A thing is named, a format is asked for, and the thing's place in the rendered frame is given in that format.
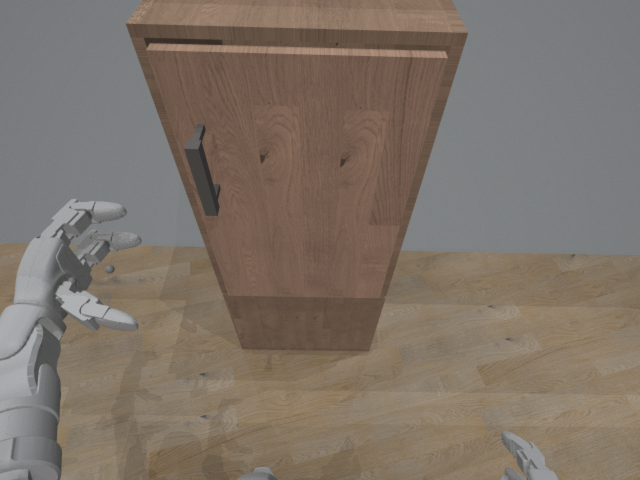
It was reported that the robot left hand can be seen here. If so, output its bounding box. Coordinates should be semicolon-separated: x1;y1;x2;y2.
13;199;142;331

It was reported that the robot left shin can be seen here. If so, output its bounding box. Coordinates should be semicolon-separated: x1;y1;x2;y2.
253;467;275;477

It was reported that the cupboard door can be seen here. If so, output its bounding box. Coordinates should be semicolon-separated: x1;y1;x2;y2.
146;43;448;298

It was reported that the robot right hand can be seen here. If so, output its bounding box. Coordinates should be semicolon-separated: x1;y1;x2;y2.
500;430;560;480

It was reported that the handle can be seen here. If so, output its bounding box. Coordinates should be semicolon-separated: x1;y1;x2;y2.
184;124;221;216

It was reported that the robot left forearm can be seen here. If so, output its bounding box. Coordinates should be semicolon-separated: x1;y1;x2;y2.
0;303;66;480

